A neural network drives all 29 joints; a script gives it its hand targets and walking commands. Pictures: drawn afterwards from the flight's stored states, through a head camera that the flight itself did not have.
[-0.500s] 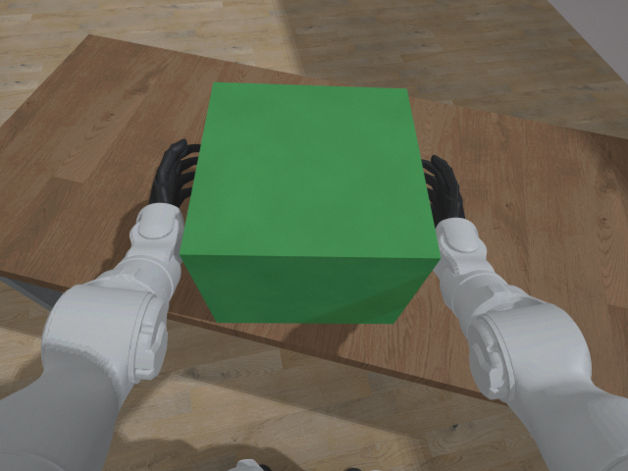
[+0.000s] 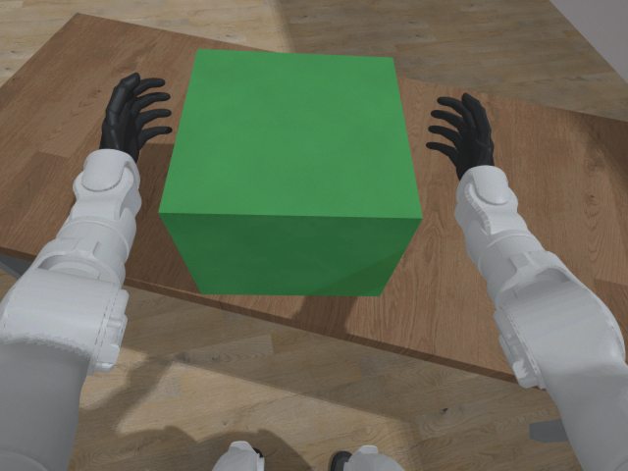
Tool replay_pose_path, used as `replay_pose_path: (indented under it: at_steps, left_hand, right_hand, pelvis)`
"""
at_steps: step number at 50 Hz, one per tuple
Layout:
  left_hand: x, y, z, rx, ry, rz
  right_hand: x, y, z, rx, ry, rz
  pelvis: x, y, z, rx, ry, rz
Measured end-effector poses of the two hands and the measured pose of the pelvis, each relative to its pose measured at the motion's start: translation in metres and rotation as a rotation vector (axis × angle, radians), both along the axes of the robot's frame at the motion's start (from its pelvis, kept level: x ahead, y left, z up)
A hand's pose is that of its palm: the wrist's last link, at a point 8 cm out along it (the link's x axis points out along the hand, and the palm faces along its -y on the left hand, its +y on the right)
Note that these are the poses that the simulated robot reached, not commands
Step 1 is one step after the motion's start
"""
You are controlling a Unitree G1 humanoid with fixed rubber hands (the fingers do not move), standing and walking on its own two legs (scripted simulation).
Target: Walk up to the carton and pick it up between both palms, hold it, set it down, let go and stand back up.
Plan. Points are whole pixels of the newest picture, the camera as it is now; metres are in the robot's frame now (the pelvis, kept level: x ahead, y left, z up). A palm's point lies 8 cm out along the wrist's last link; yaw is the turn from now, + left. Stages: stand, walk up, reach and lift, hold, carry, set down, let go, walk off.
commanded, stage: set down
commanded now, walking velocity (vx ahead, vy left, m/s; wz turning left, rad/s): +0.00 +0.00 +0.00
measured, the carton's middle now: (294, 180) +0.50 +0.04 +0.01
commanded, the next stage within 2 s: none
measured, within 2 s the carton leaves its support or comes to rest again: neither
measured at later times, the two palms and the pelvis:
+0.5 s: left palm (49, 88) +0.46 +0.28 +0.19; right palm (504, 94) +0.47 -0.18 +0.20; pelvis -0.01 +0.01 +0.02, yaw +1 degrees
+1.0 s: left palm (70, 165) +0.40 +0.27 +0.14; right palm (470, 182) +0.41 -0.16 +0.12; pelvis +0.03 +0.00 +0.05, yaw +0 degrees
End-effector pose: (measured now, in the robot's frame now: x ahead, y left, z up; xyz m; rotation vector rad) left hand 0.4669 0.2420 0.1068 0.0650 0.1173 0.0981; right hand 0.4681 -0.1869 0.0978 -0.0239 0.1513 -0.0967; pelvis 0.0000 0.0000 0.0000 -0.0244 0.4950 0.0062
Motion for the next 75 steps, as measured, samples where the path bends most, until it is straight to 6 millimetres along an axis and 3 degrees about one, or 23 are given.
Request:
replay_pose_path:
  at_steps: [6,13,19,26,30,36,39,43,49,53,60,68,75]
  left_hand:
    - [-0.006,0.0,0.048,0.004,0.021,0.0]
    - [-0.024,0.028,0.054,0.001,0.098,0.087]
    - [-0.024,0.048,0.058,-0.017,0.08,0.134]
    - [-0.004,0.036,0.085,0.014,0.028,0.081]
    - [-0.001,0.016,0.081,0.026,0.076,0.016]
    - [-0.018,0.007,0.05,0.027,0.158,-0.004]
    - [-0.03,0.013,0.035,0.02,0.172,0.017]
    - [-0.042,0.021,0.023,-0.015,0.144,0.037]
    - [-0.057,0.025,0.033,-0.035,0.048,0.006]
    - [-0.082,0.027,0.028,-0.027,0.072,-0.009]
    - [-0.126,0.03,-0.006,-0.064,0.164,0.034]
    - [-0.124,0.024,-0.01,-0.043,0.079,0.057]
    - [-0.134,0.019,-0.02,-0.025,0.071,0.043]
  right_hand:
    - [-0.011,-0.001,0.046,-0.008,0.009,-0.033]
    - [-0.021,-0.005,0.077,-0.05,0.07,-0.041]
    - [-0.016,0.004,0.094,-0.053,0.089,-0.007]
    - [-0.001,0.01,0.104,-0.015,0.092,-0.006]
    - [-0.003,-0.003,0.095,0.0,0.113,-0.039]
    - [-0.018,-0.024,0.061,-0.006,0.11,-0.059]
    - [-0.027,-0.023,0.039,0.004,0.108,-0.038]
    - [-0.038,-0.005,0.016,0.02,0.109,0.022]
    - [-0.052,0.026,0.024,0.044,0.035,0.081]
    - [-0.072,0.019,0.029,0.013,0.029,0.021]
    - [-0.115,-0.002,0.012,-0.025,0.102,-0.047]
    - [-0.122,0.019,-0.008,0.033,0.147,0.016]
    - [-0.14,0.021,-0.036,0.056,0.129,-0.006]
  pelvis:
    - [-0.013,0.01,0.01,0.001,-0.081,-0.013]
    - [-0.023,0.016,0.018,0.005,-0.14,-0.018]
    - [-0.023,0.016,0.02,0.002,-0.125,0.001]
    - [-0.011,0.015,0.026,-0.014,-0.12,0.028]
    - [0.002,0.014,0.035,-0.016,-0.174,0.027]
    - [0.018,0.014,0.044,0.0,-0.279,-0.001]
    - [0.022,0.013,0.046,0.006,-0.301,-0.012]
    - [0.025,0.009,0.046,0.011,-0.3,-0.016]
    - [0.028,0.005,0.048,0.006,-0.329,-0.007]
    - [0.029,0.006,0.051,0.007,-0.411,0.007]
    - [0.014,0.01,0.05,0.013,-0.499,0.009]
    - [-0.008,0.014,0.043,0.016,-0.426,0.012]
    - [-0.003,0.02,0.041,0.011,-0.404,0.012]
